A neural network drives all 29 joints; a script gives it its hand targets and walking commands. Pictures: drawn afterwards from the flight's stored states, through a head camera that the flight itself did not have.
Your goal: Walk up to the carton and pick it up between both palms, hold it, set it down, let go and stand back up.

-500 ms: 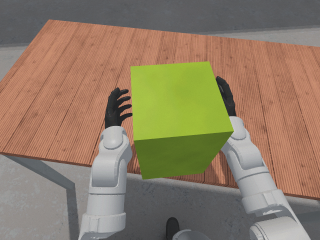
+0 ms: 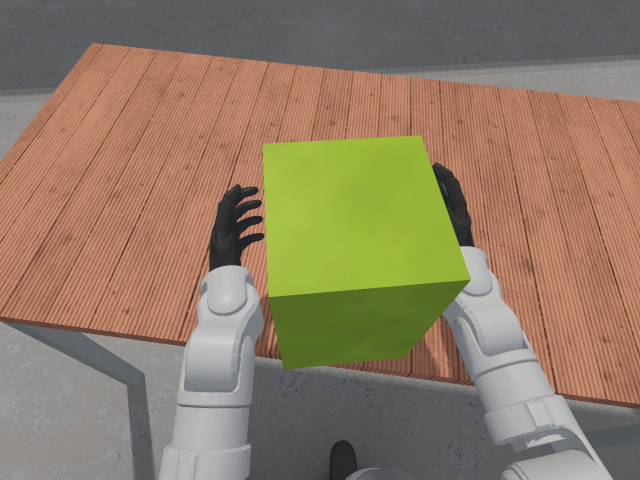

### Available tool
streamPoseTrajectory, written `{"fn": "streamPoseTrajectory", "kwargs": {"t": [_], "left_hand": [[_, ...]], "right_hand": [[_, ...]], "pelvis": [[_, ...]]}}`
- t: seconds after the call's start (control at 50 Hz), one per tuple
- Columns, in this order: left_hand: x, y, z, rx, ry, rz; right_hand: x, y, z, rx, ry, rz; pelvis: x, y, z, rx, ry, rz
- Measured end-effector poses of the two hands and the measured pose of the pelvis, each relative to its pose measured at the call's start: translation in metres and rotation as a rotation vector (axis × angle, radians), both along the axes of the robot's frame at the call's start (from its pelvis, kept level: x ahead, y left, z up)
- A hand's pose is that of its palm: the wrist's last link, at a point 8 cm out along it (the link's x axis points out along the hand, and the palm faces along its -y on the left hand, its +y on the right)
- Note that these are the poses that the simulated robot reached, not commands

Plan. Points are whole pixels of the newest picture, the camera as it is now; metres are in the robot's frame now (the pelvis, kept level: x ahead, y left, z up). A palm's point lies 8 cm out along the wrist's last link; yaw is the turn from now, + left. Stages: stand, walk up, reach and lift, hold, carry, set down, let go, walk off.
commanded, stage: reach and lift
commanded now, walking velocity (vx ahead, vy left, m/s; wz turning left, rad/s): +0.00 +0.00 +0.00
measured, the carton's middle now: (344, 266) +0.34 -0.01 +0.06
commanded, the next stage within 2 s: none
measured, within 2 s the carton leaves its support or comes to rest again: leaves its support in 0.52 s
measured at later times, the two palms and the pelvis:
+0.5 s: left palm (203, 266) +0.33 +0.14 +0.09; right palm (431, 252) +0.35 -0.11 +0.08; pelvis +0.00 +0.01 +0.00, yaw +3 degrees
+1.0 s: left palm (191, 246) +0.34 +0.15 +0.12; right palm (433, 235) +0.35 -0.10 +0.12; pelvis +0.00 +0.03 +0.00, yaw +3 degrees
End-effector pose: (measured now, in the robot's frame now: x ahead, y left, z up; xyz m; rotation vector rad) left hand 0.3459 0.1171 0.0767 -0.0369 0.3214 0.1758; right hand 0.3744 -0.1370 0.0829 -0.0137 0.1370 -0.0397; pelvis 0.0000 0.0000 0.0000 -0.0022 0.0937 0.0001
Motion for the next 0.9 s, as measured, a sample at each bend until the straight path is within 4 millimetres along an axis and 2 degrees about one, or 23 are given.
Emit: {"fn": "streamPoseTrajectory", "kwargs": {"t": [0.22,0.36,0.54,0.64,0.74,0.9], "left_hand": [[0.000,0.003,0.001,0.028,-0.013,-0.015],[0.003,0.010,0.003,0.072,-0.021,-0.039],[-0.021,0.030,0.010,0.104,-0.067,-0.030],[-0.031,0.038,0.012,0.088,-0.066,-0.010],[-0.032,0.042,0.013,0.059,-0.050,-0.001],[-0.019,0.036,0.033,0.053,-0.081,-0.018]], "right_hand": [[-0.002,0.003,0.001,0.002,-0.014,-0.007],[-0.011,0.012,-0.004,0.082,-0.026,-0.063],[-0.031,0.032,0.004,0.062,-0.081,-0.038],[-0.037,0.041,0.010,0.041,-0.081,-0.023],[-0.036,0.046,0.014,0.044,-0.061,-0.021],[-0.031,0.039,0.029,0.062,-0.091,-0.052]], "pelvis": [[0.001,0.003,0.001,-0.006,-0.020,0.007],[-0.001,0.004,0.002,-0.009,-0.029,0.024],[-0.004,0.010,0.002,-0.009,-0.056,0.051],[-0.008,0.012,0.001,-0.004,-0.086,0.062],[-0.008,0.015,0.000,0.000,-0.112,0.065],[-0.005,0.021,-0.001,-0.004,-0.149,0.063]]}}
